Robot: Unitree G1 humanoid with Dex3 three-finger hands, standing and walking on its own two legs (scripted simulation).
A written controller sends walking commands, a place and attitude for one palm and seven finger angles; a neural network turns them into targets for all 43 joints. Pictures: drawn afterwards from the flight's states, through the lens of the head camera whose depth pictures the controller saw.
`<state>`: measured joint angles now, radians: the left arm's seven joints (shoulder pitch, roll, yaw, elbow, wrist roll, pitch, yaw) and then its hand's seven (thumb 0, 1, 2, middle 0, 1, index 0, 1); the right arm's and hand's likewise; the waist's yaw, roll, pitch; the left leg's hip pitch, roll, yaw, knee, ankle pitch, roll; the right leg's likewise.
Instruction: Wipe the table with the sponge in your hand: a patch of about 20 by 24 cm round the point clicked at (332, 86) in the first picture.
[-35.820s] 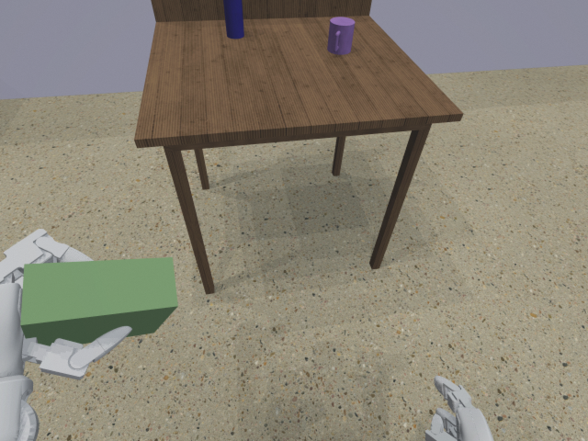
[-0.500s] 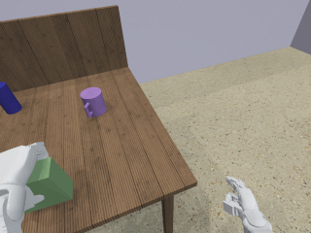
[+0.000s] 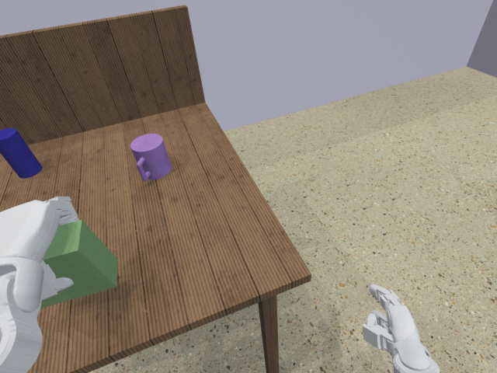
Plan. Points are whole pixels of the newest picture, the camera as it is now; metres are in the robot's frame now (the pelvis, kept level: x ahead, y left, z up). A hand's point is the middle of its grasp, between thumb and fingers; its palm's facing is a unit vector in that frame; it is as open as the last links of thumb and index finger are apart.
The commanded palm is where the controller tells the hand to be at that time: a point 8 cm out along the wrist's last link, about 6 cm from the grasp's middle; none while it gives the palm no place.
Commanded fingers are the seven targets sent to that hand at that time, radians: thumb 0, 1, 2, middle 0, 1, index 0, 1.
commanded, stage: lift the sponge slowly off the table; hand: left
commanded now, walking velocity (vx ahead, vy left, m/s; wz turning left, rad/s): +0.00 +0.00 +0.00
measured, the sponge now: (66, 272) +0.20 +0.33 +0.09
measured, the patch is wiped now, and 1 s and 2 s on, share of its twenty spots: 1.00 1.00 1.00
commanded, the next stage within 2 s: bring the sponge back beside the body in 0.62 s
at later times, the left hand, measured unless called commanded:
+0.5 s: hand (36, 234) +0.21 +0.33 +0.18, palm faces +0.16 -0.06 -0.99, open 9.3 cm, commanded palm +0.16 +0.33 +0.25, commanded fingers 0.00 0.10 1.30 -1.20 -1.60 -1.20 -1.60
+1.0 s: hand (49, 242) +0.20 +0.32 +0.17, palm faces +0.15 -0.12 -0.98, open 9.3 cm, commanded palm +0.16 +0.32 +0.24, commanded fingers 0.00 0.10 1.30 -1.20 -1.60 -1.20 -1.60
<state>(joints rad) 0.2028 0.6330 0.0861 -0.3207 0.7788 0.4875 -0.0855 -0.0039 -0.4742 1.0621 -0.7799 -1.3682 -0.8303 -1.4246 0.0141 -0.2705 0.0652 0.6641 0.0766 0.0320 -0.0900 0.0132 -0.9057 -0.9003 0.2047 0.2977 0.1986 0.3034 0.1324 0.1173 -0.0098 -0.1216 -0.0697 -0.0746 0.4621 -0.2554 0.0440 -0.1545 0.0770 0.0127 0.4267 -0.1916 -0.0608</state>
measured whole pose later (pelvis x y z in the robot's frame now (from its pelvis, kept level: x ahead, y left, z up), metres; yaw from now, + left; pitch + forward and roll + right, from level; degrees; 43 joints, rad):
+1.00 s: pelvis +0.01 +0.01 +0.00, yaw +0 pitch -4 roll -1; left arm 0.21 0.64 0.07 -0.47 0.74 0.54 -0.13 -0.01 -0.48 1.06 -0.78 -1.37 -0.83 -1.43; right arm 0.00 -0.28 0.07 0.63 0.08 0.04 -0.10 0.01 -0.91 -0.90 0.20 0.30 0.20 0.30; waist 0.16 0.12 -0.02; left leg -0.14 -0.08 -0.08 0.48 -0.27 0.06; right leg -0.17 0.06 0.01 0.44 -0.21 -0.04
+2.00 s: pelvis +0.01 -0.01 +0.00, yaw -1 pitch -4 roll +0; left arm 0.26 0.53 0.00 -0.49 0.76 0.58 -0.05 -0.01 -0.48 1.07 -0.78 -1.37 -0.83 -1.43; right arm 0.00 -0.27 0.07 0.63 0.08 0.06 -0.07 0.01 -0.91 -0.90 0.20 0.30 0.20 0.30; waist 0.13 0.13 -0.03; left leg -0.11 -0.06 -0.07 0.46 -0.27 0.03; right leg -0.15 0.09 0.02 0.43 -0.20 -0.07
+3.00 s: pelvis -0.05 +0.02 -0.02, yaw +1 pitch +1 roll -1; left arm 0.45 0.42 0.42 -0.59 -0.05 -0.07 0.15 -0.01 -0.49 1.07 -0.79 -1.38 -0.84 -1.43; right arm 0.27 -0.22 0.02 0.56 0.03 0.02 -0.07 0.01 -0.91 -0.90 0.20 0.30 0.20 0.30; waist -0.02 -0.01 -0.07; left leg -0.38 -0.08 -0.04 0.65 -0.29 0.07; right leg -0.41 0.04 0.01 0.69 -0.28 -0.01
